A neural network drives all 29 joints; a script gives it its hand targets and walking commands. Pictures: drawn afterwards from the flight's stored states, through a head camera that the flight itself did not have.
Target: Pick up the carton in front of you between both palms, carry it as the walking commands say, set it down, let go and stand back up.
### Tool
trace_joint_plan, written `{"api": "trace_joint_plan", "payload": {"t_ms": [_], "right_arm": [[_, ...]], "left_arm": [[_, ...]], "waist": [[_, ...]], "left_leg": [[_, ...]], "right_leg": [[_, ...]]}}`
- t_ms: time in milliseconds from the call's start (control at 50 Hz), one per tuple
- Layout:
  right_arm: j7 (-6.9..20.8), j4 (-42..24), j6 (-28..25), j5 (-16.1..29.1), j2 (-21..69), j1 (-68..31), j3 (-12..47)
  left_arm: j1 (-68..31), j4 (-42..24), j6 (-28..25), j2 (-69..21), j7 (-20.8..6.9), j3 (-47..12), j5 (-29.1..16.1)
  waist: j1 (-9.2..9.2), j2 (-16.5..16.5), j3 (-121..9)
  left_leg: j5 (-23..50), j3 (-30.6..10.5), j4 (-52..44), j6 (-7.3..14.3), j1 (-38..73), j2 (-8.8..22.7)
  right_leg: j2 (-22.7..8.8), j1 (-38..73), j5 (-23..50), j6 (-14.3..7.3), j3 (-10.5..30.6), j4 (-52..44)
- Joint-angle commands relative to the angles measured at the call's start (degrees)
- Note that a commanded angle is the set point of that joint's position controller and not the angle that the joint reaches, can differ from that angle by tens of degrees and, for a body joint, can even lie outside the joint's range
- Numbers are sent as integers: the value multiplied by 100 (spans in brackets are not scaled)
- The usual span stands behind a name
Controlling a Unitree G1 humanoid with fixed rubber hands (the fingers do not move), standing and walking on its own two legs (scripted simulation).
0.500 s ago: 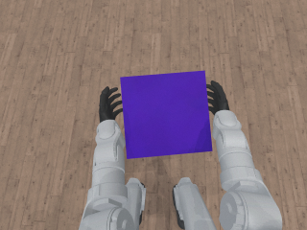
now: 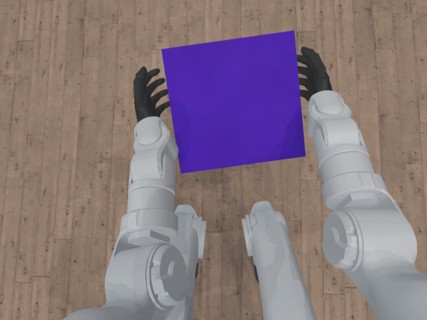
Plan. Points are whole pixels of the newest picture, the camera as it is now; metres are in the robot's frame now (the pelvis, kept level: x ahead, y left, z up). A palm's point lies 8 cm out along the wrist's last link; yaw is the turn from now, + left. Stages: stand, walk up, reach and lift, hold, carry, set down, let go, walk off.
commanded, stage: set down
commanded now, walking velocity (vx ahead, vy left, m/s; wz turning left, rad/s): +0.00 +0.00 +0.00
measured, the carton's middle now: (229, 109) +0.50 -0.03 -0.19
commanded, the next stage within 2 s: none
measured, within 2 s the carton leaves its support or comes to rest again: rests again in 1.28 s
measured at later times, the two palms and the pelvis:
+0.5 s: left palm (174, 125) +0.49 +0.09 -0.24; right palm (298, 99) +0.53 -0.20 -0.26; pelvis -0.01 -0.01 -0.10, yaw +2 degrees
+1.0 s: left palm (170, 124) +0.50 +0.11 -0.27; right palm (293, 97) +0.54 -0.19 -0.28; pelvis -0.01 -0.01 -0.12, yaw +3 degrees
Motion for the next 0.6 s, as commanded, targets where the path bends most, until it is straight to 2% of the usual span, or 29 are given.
{"api": "trace_joint_plan", "payload": {"t_ms": [0,260,440,500,540,580], "right_arm": [[1488,-321,-312,648,4781,-3264,2266],[1429,196,-366,823,4148,-4138,2221],[1351,479,-461,1168,3699,-4806,2455],[1344,216,-516,1405,3719,-5197,2685],[1368,81,-555,1578,3761,-5305,2758],[1364,175,-578,1619,3734,-5184,2795]], "left_arm": [[-3460,655,133,-4506,-1394,-3064,-469],[-4401,704,66,-3977,-1265,-2664,-627],[-5004,795,-9,-3525,-1236,-2521,-881],[-5232,661,-51,-3509,-1233,-2655,-1050],[-5194,703,-63,-3623,-1237,-2767,-1142],[-5064,846,-66,-3746,-1265,-2788,-1197]], "waist": [[-202,-550,-5609],[-228,-612,-5477],[-153,-765,-5224],[-160,-829,-5375],[-181,-682,-5285],[-184,-675,-5289]], "left_leg": [[1094,736,-301,8,2655,-411],[1096,902,716,-47,1950,-393],[1188,1013,1440,-52,1603,-355],[1257,1028,1627,-21,1669,-335],[1454,1064,1729,-14,1714,-356],[1616,1079,1822,-22,1545,-372]], "right_leg": [[214,3174,1505,65,-375,-910],[94,2538,1529,50,-349,4],[-22,2511,1767,58,-273,629],[-35,2547,1917,61,-269,791],[-17,2558,2180,42,-228,888],[-32,2817,2560,0,-157,981]]}}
